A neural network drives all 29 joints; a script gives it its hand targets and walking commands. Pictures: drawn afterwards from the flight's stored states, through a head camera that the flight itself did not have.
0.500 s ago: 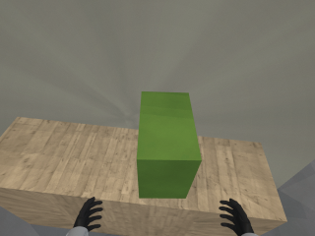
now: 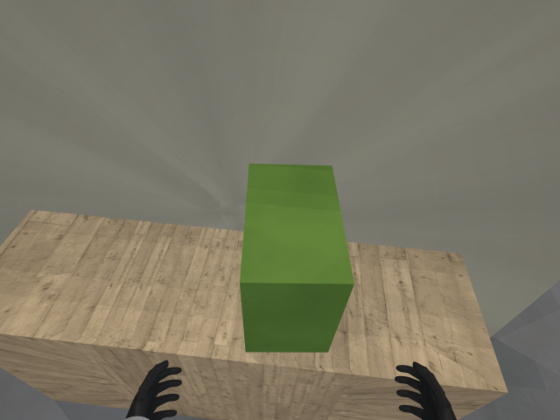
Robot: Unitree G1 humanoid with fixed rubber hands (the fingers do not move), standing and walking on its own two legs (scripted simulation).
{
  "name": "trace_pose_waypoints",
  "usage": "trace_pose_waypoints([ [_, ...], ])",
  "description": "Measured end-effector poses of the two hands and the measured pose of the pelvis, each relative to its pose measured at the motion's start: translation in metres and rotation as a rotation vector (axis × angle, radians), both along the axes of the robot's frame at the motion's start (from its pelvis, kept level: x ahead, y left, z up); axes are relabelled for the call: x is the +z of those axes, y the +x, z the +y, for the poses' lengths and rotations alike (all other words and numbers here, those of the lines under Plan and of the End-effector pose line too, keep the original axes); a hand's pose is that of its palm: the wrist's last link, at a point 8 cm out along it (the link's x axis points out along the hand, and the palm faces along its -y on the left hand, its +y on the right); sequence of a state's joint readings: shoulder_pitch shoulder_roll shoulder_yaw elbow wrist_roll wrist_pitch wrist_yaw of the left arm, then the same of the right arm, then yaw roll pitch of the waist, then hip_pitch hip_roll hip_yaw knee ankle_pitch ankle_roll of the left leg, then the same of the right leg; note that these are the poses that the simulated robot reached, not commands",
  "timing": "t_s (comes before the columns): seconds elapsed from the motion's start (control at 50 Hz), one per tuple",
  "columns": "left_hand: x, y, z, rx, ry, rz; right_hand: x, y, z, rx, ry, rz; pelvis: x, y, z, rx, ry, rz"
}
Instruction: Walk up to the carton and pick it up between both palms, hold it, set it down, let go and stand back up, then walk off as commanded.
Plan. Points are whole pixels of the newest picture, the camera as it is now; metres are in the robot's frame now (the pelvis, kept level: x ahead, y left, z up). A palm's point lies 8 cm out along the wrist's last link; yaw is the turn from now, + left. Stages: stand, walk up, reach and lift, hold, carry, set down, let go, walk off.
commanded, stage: stand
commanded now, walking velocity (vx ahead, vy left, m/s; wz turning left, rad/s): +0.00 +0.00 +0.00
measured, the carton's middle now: (288, 258) +0.44 -0.03 -0.09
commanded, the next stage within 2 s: walk off in 1.34 s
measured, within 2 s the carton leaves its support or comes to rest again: neither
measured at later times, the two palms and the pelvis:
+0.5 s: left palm out of the picture +0.10 +0.25 -0.09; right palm out of the picture +0.04 -0.28 -0.10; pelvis -0.03 +0.00 +0.00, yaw +0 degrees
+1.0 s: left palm out of the picture +0.14 +0.26 -0.10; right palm out of the picture +0.09 -0.28 -0.10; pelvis +0.01 +0.00 +0.00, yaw +0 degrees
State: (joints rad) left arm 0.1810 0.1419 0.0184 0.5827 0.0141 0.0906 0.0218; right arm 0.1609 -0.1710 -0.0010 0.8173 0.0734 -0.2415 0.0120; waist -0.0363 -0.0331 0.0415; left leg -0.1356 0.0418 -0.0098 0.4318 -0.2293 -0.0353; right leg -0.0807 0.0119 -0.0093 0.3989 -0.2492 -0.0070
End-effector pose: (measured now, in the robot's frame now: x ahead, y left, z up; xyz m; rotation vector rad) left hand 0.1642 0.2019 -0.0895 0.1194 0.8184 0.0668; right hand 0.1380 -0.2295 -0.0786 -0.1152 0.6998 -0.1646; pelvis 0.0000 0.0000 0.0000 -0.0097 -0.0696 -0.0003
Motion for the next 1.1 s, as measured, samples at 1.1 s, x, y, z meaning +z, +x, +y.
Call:
trace_pose_waypoints([
  [1.1, -0.011, -0.032, 0.055, -0.021, 0.150, 0.103, -0.021, -0.049, -0.054, -0.060, -0.124, 0.364, -0.002, 0.004, 0.000, -0.001, 0.006, 0.052],
])
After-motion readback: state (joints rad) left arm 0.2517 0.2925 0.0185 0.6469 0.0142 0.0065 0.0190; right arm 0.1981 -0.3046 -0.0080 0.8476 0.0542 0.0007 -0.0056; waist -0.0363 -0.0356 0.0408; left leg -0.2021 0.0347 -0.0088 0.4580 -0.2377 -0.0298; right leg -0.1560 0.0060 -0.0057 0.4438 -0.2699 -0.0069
